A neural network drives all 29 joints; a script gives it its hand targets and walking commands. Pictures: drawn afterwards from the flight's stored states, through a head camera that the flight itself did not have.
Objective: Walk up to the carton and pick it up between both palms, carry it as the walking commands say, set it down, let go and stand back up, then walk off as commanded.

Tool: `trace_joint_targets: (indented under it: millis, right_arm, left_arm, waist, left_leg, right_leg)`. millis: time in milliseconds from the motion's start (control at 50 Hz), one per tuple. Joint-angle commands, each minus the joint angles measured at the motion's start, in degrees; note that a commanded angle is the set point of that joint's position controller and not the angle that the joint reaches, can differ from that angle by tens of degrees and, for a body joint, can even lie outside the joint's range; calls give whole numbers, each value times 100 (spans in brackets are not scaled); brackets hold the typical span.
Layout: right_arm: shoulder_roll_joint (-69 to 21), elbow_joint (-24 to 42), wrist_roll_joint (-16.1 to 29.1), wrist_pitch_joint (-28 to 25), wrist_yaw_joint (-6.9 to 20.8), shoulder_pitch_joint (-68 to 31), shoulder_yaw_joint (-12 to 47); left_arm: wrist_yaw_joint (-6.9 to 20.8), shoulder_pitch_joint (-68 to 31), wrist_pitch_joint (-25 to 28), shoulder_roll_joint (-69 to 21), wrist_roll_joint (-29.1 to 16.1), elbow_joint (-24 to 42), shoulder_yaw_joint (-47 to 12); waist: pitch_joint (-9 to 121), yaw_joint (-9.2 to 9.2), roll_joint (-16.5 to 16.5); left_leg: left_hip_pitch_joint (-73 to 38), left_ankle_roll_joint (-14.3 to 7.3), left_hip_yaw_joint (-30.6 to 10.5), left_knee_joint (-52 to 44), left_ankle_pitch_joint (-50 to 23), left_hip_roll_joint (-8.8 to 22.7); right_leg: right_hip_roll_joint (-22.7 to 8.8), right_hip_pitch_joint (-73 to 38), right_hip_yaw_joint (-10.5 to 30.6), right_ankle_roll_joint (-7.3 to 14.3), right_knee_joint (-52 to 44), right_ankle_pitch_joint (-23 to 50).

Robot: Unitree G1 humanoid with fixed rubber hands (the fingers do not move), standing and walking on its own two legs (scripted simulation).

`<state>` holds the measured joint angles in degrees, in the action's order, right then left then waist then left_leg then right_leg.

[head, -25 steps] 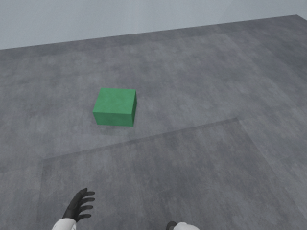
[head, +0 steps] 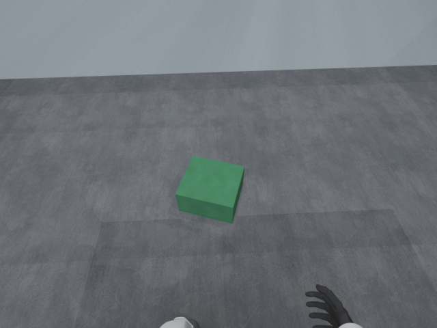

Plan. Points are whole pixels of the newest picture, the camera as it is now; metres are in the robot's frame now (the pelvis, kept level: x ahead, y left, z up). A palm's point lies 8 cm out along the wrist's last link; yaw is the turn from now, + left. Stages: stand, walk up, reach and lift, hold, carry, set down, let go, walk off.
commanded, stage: walk up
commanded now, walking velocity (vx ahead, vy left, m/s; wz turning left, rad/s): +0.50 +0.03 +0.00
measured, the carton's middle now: (211, 188) +0.87 +0.14 -0.69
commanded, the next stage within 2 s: none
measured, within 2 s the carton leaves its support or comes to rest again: neither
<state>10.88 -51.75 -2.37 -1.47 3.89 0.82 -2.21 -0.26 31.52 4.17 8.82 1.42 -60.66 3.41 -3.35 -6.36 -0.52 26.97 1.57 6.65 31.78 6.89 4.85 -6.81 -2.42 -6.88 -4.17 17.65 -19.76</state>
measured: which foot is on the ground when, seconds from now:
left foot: up 0.00-0.02, down 0.04-0.56, up 0.58-1.00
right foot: down 0.00-0.04, up 0.06-0.54, down 0.56-1.00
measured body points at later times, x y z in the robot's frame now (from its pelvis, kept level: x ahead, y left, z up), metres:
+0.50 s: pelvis +0.24 +0.00 +0.00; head +0.27 +0.01 +0.45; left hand +0.42 +0.21 -0.13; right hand +0.11 -0.21 -0.13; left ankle +0.12 +0.14 -0.74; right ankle +0.38 -0.14 -0.71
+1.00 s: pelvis +0.38 +0.03 +0.00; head +0.40 +0.02 +0.45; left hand +0.30 +0.27 -0.14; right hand +0.50 -0.21 -0.14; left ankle +0.43 +0.17 -0.72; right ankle +0.38 -0.13 -0.74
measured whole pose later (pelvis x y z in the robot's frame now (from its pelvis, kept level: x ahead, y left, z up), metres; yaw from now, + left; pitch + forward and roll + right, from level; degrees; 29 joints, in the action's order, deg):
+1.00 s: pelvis +0.38 +0.03 +0.00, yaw +1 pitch +0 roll +1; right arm 11.7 -56.3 -1.6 0.0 1.7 7.6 -2.6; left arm -0.4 24.2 2.0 10.8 1.6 -62.3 4.5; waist -2.1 -4.0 -0.1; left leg 20.3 3.7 4.5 33.2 13.4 4.8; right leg -7.2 10.5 -6.2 -2.6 24.0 -12.7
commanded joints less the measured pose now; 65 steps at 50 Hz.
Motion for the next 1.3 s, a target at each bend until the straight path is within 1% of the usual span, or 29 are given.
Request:
trace_joint_targets:
  millis: [0, 20, 40, 60, 80, 100, 160, 420, 460, 520, 540, 560, 580, 640, 680, 740, 880, 920, 940, 980, 1000, 1020, 1040, 1060, 1080, 1120, 1180, 1220, 1280]
  right_arm:
    - [549, -84, -57, -234, -179, 1024, -207]
    - [906, -302, -72, -299, -265, 2019, -324]
    - [1659, -397, -71, -305, -321, 2762, -482]
    - [1909, -499, 106, -276, -337, 3041, -533]
    - [1598, -475, 122, -285, -345, 2523, -453]
    - [1198, -371, 96, -335, -326, 1983, -358]
    - [403, -405, 98, -439, -309, 1674, -124]
    - [683, -869, 104, -429, -438, 2917, -181]
    - [592, -969, 132, -347, -441, 2845, -189]
    - [613, -1034, 204, -264, -446, 2935, -196]
    - [499, -884, 193, -270, -471, 3000, -192]
    - [58, -830, 320, -228, -524, 3545, -182]
    - [565, -926, 75, -109, -510, 3372, -360]
    - [162, -952, 82, 37, -405, 2785, -241]
    - [124, -990, 109, 170, -338, 2802, -214]
    - [199, -790, 91, 303, -301, 2225, -168]
    - [263, -397, 63, 292, -161, 920, -97]
    - [111, -320, 111, 204, -167, 885, -18]
    - [156, -302, 89, 134, -198, 932, -29]
    - [371, -519, 58, -9, -315, 1562, -145]
    - [556, -637, 56, -91, -390, 2069, -216]
    - [1024, -671, 47, -169, -445, 2585, -310]
    - [1611, -566, 175, -156, -467, 2584, -396]
    - [1576, -614, 201, -113, -513, 2553, -414]
    - [1306, -557, 181, -96, -546, 2256, -350]
    - [751, -424, 161, -158, -510, 1675, -211]
    - [341, -618, 112, -277, -499, 1983, -94]
    - [152, -631, 80, -321, -543, 1828, 41]
    - [486, -849, 121, -222, -586, 2178, -25]
  left_arm:
    - [-30, -23, 2, 887, -20, 103, 86]
    - [-32, -90, 24, 754, -5, 184, 34]
    - [-23, 33, 45, 268, -99, 483, -78]
    - [-16, -274, 19, 566, 4, 454, 67]
    - [14, -628, -2, 626, 18, 423, 92]
    - [50, -765, 18, 488, -19, 369, 39]
    - [151, -610, -147, 348, 19, 198, 57]
    - [361, -3311, -263, 354, -55, 1157, -21]
    - [307, -3157, -159, 430, -50, 1187, -11]
    - [148, -1560, 31, 875, 34, 595, 167]
    - [108, -865, 96, 1374, 87, 519, 269]
    - [76, -404, 41, 1987, 18, 449, 341]
    - [-23, -282, -85, 2130, -164, 378, 420]
    - [-103, -1591, -35, 1010, -43, 450, 170]
    - [-49, -1664, -3, 741, -9, 422, 93]
    - [-63, -1260, 27, 905, -15, 311, 132]
    - [-119, -848, -97, 1115, 48, 146, 273]
    - [-15, -984, -122, 979, 42, 148, 227]
    - [0, -944, -162, 986, 18, 90, 251]
    - [-2, -866, -224, 927, 9, 12, 198]
    - [9, -851, -224, 740, 37, 10, 124]
    - [38, -881, -225, 283, 66, 148, 8]
    - [-27, -1063, -287, 177, 54, 396, -1]
    - [-18, -1326, -386, 549, 174, 353, 174]
    - [41, -1261, -440, 617, 209, 291, 241]
    - [137, -776, -439, 488, 91, 9, 255]
    - [144, -874, -519, 425, 63, -35, 251]
    - [4, -1161, -592, 256, -134, -17, 127]
    - [-127, -1837, -597, 195, -152, 164, 12]
  waist:
    - [81, 740, 382]
    - [811, 1118, -229]
    - [1537, 1293, -1761]
    - [1611, 1399, -1080]
    - [980, 1125, -444]
    - [448, 921, -350]
    - [274, 548, -858]
    - [-495, 1051, -910]
    - [-299, 893, -1315]
    - [532, 295, -132]
    - [1187, 65, 827]
    - [1907, 67, 1841]
    - [1796, 140, 723]
    - [351, 652, 876]
    - [313, 787, 1156]
    - [392, 710, 1023]
    - [13, 471, 1221]
    - [120, 472, 1657]
    - [136, 503, 1601]
    - [118, 723, 683]
    - [147, 916, 117]
    - [210, 1006, -1358]
    - [-1, 1140, -1776]
    - [-307, 1149, -839]
    - [-373, 878, -374]
    - [-254, 549, -1056]
    - [-98, 536, -1234]
    - [-96, 391, -1419]
    - [222, 675, -1387]
  left_leg:
    - [-2128, -123, 278, -572, 354, -317]
    - [-3391, -290, -522, -500, 772, 331]
    - [-4508, -884, -2934, -1209, 1448, 2058]
    - [-4173, -1121, -4397, -1963, 1623, 2506]
    - [-3535, -1024, -3850, -1897, 1234, 2299]
    - [-2827, -942, -2976, -1793, 541, 1892]
    - [-1835, -666, -1575, -1896, -500, 1252]
    - [-2390, -759, -667, -2238, -910, 1242]
    - [-2306, -768, -356, -1884, -1018, 871]
    - [-1480, -488, -58, 146, -1488, 466]
    - [-583, -199, 50, 1692, 464, 192]
    - [340, 45, -38, 3406, 2922, -334]
    - [361, 21, -921, 3927, 2617, -164]
    - [20, 14, -887, 3784, 1440, 282]
    - [-310, 47, -648, 3505, 1192, 157]
    - [-43, 142, -530, 3136, 881, 83]
    - [-106, 254, -398, 1145, 642, 129]
    - [-883, 232, -143, 441, 721, -99]
    - [-1262, 221, 8, 202, 664, -179]
    - [-2246, 211, 106, -398, 646, -318]
    - [-2800, 181, -134, -777, 895, -124]
    - [-2885, -16, -1850, -1699, 1284, 1343]
    - [-2424, -629, -3113, -2490, 2145, 2247]
    - [-2137, -828, -3648, -2520, 2225, 2571]
    - [-1789, -664, -3140, -2306, 1544, 2352]
    - [-1576, -366, -1759, -2167, 865, 1378]
    - [-1620, -407, -992, -1854, -1192, 1077]
    - [-1570, -543, -294, -1236, -4312, 788]
    - [-2085, -905, -411, -980, -4570, 812]
  right_leg:
    - [-654, 1258, 196, 840, 954, 2191]
    - [-400, 1997, 131, 655, 2444, 1518]
    - [237, 3444, 27, 448, 4401, -1030]
    - [330, 3999, 689, 412, 5202, -1209]
    - [50, 4198, 922, 428, 5540, -687]
    - [-152, 4088, 868, 454, 5410, -72]
    - [-230, 3323, 753, 424, 4963, 619]
    - [117, 3488, 111, 309, 1772, 1554]
    - [227, 2696, 51, 370, 1546, 1244]
    - [414, 299, -203, 436, 1037, 1548]
    - [-973, -705, 1191, 663, 982, 2225]
    - [-2611, -1228, 3254, 1423, 346, 3159]
    - [-2702, -803, 4157, 1397, 13, 3257]
    - [-1571, 1229, 1735, 1076, -50, 3486]
    - [-1178, 1648, 1100, 917, -109, 3414]
    - [-1209, 1480, 981, 1013, -130, 3515]
    - [-1204, 1545, 1042, 1046, -760, 559]
    - [-819, 1851, 687, 990, -771, -74]
    - [-764, 2000, 650, 986, -652, -391]
    - [-636, 2435, 607, 845, 58, -849]
    - [-460, 2756, 438, 676, 725, -968]
    - [-35, 3151, -56, 390, 2460, -1352]
    - [344, 3879, 98, 356, 3322, -1445]
    - [63, 4146, 521, 283, 4175, -1054]
    - [-39, 3966, 748, 247, 4385, -465]
    - [-95, 3495, 689, 267, 4246, 305]
    - [91, 3158, 432, 166, 4156, 692]
    - [349, 2420, 360, 116, 3125, 442]
    - [650, 2296, 54, 182, 2274, 344]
